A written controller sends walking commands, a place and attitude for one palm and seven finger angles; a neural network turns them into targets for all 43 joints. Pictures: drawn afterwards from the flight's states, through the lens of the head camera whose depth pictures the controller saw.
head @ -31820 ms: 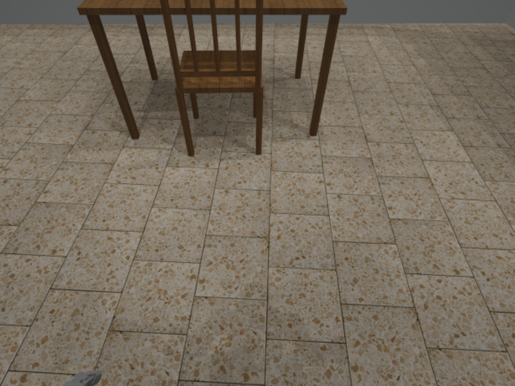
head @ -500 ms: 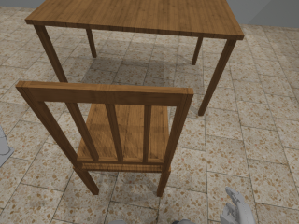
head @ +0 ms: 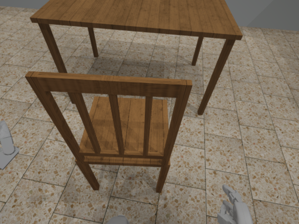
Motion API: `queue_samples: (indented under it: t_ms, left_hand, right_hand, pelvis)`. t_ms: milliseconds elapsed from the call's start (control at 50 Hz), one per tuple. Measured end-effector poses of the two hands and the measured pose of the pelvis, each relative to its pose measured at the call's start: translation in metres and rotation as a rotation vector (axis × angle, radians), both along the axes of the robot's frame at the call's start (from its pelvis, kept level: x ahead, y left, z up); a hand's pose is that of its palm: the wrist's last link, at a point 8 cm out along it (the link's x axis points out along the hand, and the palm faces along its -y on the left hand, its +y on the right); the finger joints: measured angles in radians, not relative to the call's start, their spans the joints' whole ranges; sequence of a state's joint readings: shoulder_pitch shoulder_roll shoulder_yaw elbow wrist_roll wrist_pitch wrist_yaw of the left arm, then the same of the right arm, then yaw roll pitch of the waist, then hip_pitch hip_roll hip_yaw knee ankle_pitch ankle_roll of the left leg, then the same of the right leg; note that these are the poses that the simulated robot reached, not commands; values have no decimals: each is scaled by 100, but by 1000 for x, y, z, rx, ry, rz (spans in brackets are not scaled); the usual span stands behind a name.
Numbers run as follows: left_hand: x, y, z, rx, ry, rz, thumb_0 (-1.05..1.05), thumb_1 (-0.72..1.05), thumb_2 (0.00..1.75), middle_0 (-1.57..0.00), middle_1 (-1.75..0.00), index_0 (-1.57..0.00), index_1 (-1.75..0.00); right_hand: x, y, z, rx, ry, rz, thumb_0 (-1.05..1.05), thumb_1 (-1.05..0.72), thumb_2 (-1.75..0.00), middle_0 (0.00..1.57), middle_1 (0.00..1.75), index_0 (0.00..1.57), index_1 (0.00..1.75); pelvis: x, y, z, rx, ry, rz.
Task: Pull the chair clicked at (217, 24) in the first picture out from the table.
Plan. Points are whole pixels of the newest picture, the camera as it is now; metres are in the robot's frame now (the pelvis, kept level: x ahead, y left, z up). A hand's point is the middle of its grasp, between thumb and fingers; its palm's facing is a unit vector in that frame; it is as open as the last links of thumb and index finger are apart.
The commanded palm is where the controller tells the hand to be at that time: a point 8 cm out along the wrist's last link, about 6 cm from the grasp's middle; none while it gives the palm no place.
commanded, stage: step back with the hand held close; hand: left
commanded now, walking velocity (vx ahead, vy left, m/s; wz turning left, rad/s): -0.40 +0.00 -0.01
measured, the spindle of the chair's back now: (118, 128) +0.41 +0.14 -0.05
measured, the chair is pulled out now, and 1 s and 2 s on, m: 0.52 0.52 0.52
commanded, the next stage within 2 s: stop stepping back and stand still in 0.30 s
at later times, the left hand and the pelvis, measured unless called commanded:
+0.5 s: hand out of the picture +0.14 +0.26 +0.19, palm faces +0.42 -0.77 -0.47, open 7.4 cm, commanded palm +0.08 +0.30 +0.20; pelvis -0.06 +0.00 +0.01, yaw +0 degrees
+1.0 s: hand out of the picture +0.13 +0.25 +0.18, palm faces +0.44 -0.78 -0.45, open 7.4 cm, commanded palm +0.07 +0.29 +0.20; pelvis -0.07 -0.01 +0.02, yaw +0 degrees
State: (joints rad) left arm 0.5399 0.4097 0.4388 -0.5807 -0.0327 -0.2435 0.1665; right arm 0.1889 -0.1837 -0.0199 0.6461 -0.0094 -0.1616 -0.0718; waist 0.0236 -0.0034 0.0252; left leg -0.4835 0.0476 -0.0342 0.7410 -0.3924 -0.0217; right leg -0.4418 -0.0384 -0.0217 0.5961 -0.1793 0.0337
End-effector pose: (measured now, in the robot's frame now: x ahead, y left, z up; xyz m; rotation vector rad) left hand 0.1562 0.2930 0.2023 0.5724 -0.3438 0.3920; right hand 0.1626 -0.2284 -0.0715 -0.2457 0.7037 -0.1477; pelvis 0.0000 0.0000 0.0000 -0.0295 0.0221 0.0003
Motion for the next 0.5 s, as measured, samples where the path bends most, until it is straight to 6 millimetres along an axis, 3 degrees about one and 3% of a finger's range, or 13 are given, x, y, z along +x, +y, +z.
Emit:
queue_samples:
  t_ms: [160,320,500]
  left_hand:
    - [-15,2,7,45,-9,-20,1,89,90,-22,-31,-21,-31]
    - [-34,-11,6,17,9,-22,1,89,90,-21,-31,-21,-31]
    - [-54,5,1,10,28,-14,1,89,90,-21,-31,-21,-31]
  right_hand:
    - [-21,-1,5,1,-27,-29,1,-90,-90,21,30,20,30]
    - [-48,-10,-2,9,35,-1,1,-90,-90,21,30,20,30]
    - [-72,-10,9,-5,7,-50,1,-90,-90,21,30,20,30]
  pelvis:
    - [-16,-1,1,-22,-15,1]
    - [-34,-8,4,11,-15,3]
    - [-57,-2,6,3,-12,5]
